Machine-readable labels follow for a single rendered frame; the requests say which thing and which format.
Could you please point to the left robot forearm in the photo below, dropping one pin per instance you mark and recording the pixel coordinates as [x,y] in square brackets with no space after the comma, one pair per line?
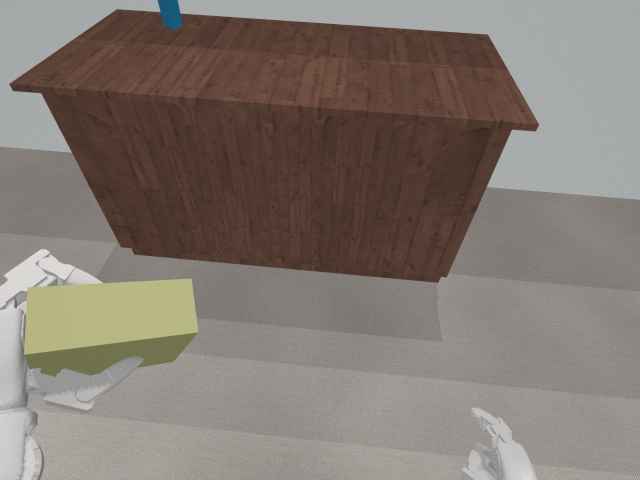
[21,457]

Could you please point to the left robot hand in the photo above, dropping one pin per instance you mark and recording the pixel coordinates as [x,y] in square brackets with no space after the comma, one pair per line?
[70,389]

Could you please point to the sponge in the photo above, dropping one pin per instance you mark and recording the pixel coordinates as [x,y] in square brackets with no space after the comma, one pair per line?
[90,327]

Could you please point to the table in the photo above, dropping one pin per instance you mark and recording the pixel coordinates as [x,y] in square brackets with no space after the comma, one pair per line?
[310,146]

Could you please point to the right robot hand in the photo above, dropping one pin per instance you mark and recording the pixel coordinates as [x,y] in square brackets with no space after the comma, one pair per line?
[509,461]

